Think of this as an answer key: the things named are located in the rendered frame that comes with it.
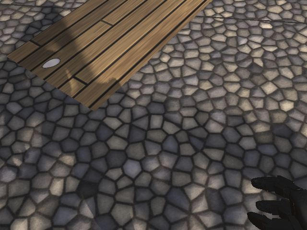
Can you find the right robot hand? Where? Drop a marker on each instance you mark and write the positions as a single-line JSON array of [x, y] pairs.
[[293, 214]]

